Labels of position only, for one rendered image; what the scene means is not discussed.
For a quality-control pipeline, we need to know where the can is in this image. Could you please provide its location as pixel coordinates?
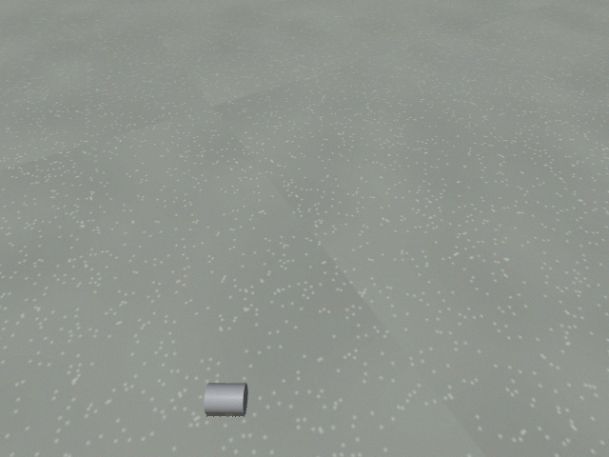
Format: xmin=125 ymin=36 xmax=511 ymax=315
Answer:
xmin=204 ymin=383 xmax=247 ymax=413

